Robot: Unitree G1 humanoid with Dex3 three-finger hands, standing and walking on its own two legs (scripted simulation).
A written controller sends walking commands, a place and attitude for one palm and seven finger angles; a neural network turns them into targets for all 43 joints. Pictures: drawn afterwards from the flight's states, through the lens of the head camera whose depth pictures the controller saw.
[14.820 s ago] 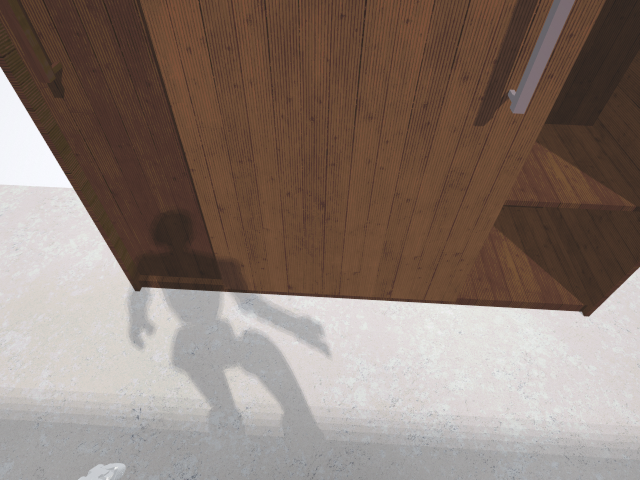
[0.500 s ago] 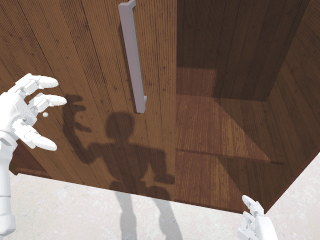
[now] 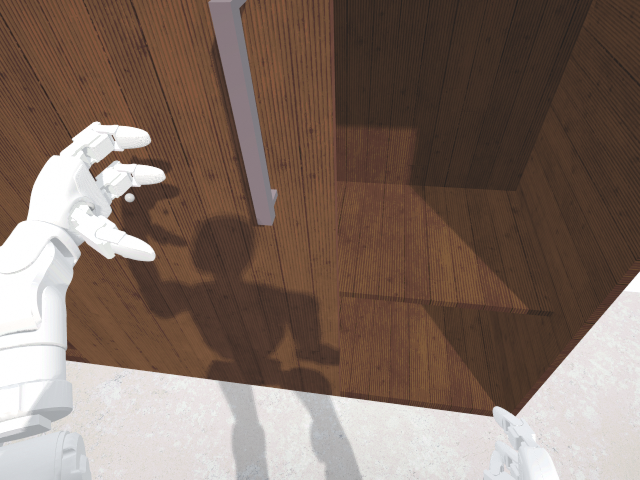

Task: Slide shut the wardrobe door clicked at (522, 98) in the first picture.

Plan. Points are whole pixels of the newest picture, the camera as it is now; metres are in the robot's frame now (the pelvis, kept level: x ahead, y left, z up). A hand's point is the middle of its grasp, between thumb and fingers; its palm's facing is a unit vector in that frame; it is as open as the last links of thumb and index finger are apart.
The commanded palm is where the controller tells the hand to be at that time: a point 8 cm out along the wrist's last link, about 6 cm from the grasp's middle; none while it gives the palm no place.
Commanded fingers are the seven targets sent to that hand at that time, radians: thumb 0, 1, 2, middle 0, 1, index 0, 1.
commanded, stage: move the hooked fingers beside the handle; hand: left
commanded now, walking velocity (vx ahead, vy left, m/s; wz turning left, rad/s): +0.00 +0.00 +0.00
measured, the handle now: (254, 124) +0.50 +0.13 +0.22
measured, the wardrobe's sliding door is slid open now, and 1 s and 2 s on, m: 0.49 0.49 0.49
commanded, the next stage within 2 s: none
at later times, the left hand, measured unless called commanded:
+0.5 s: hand (168, 170) +0.41 +0.22 +0.21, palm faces -0.02 -1.00 -0.04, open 14.0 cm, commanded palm +0.40 +0.26 +0.21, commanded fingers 0.00 -0.50 0.30 -0.30 -1.20 -0.30 -1.20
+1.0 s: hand (198, 147) +0.46 +0.20 +0.21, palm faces -0.03 -1.00 -0.02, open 13.7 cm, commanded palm +0.46 +0.23 +0.20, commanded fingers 0.00 -0.50 0.30 -0.30 -1.20 -0.30 -1.20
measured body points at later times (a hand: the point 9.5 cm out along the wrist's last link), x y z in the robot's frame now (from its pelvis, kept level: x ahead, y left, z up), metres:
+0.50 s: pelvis +0.00 +0.00 +0.00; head +0.02 -0.02 +0.45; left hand +0.41 +0.28 +0.21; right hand +0.13 -0.26 -0.10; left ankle -0.03 +0.14 -0.74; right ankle -0.01 -0.13 -0.74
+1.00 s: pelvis +0.01 +0.01 +0.00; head +0.03 +0.00 +0.45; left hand +0.46 +0.25 +0.21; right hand +0.08 -0.25 -0.12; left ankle -0.03 +0.14 -0.74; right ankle -0.01 -0.13 -0.74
